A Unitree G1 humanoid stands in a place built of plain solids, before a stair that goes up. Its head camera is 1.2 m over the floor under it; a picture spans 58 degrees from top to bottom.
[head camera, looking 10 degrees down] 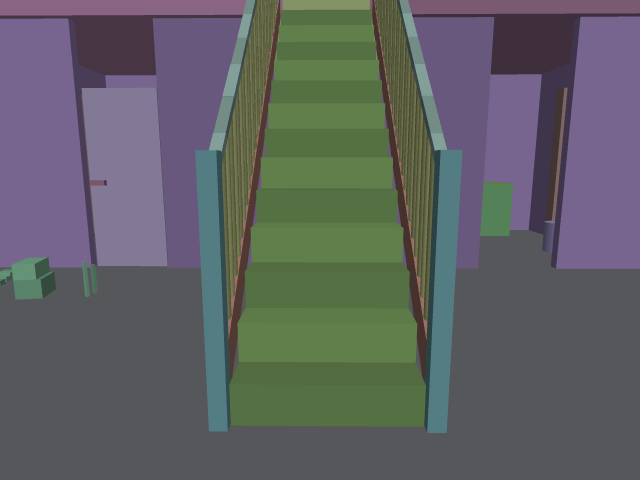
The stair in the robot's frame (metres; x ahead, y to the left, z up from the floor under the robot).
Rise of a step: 0.21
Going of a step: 0.23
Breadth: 0.90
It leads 1 degrees to the right of straight ahead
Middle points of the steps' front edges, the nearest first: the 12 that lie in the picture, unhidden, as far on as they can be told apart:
1.83 -0.03 0.21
2.06 -0.04 0.41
2.29 -0.04 0.62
2.52 -0.04 0.83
2.75 -0.04 1.04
2.98 -0.05 1.24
3.21 -0.05 1.45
3.44 -0.05 1.66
3.67 -0.05 1.86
3.90 -0.06 2.07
4.13 -0.06 2.28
4.36 -0.06 2.48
